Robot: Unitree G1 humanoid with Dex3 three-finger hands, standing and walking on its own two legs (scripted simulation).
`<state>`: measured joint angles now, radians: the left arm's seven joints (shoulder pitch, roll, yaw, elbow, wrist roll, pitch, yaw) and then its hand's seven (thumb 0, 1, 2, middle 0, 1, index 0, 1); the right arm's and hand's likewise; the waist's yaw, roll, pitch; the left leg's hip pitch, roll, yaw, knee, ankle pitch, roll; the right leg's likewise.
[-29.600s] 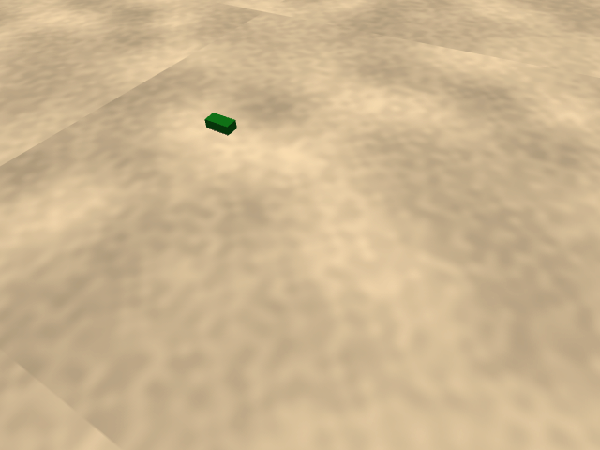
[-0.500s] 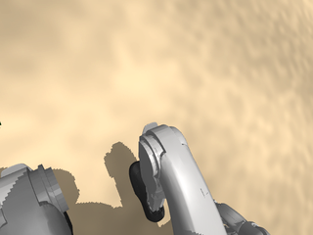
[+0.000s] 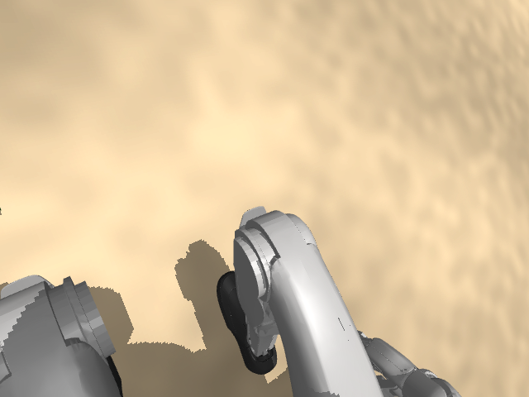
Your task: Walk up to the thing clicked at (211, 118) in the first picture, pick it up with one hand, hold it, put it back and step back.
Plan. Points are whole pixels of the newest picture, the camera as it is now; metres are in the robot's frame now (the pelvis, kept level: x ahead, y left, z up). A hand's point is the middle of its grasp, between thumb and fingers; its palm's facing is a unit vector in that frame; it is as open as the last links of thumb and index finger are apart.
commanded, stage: close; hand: left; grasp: from above
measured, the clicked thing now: out of the picture +0.43 +0.34 -0.27
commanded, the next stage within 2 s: settle in 0.56 s
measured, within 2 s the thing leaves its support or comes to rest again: leaves its support in 1.02 s
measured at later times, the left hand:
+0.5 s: hand out of the picture +0.42 +0.34 -0.24, palm faces -0.44 -0.16 -0.88, open 11.0 cm
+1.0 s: hand out of the picture +0.42 +0.34 -0.24, palm faces -0.43 -0.17 -0.89, open 10.9 cm
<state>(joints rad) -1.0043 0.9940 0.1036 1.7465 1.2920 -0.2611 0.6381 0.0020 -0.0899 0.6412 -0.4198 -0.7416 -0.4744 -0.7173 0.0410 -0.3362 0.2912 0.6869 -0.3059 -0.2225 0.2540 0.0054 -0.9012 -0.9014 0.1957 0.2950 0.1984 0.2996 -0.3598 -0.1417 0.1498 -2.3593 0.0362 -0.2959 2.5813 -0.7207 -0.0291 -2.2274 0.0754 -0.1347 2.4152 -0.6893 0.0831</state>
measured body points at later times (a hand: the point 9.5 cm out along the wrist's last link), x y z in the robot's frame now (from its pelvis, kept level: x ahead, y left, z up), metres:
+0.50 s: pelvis +0.00 +0.00 +0.00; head +0.26 +0.13 +0.34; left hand +0.44 +0.34 -0.19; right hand +0.08 -0.26 -0.06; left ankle +0.06 +0.13 -0.26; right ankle +0.11 -0.13 -0.26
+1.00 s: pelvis +0.00 +0.00 +0.00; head +0.26 +0.13 +0.35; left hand +0.44 +0.34 -0.19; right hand +0.08 -0.25 -0.06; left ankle +0.06 +0.13 -0.26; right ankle +0.11 -0.13 -0.26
